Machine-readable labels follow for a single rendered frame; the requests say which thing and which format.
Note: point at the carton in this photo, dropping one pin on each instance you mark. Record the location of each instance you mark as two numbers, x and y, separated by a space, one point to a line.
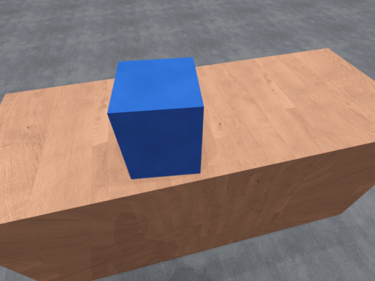
156 112

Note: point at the pedestal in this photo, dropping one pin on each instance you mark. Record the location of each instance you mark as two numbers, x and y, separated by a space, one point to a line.
287 140

